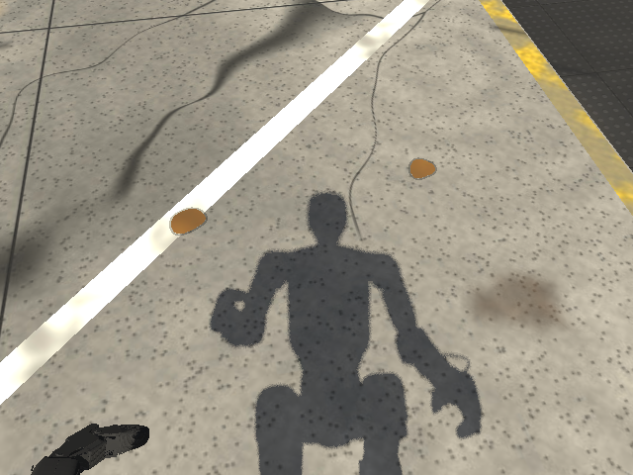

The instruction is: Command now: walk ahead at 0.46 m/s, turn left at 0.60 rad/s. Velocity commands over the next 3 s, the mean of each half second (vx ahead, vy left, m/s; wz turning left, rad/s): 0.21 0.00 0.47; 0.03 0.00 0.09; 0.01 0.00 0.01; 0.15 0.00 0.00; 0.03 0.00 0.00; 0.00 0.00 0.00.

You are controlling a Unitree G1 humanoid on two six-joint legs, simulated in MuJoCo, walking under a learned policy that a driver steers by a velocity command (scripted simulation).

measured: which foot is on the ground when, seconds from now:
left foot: up 0.00-0.38, down 0.40-1.00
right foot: down 0.00-0.40, up 0.42-0.72, down 0.74-1.00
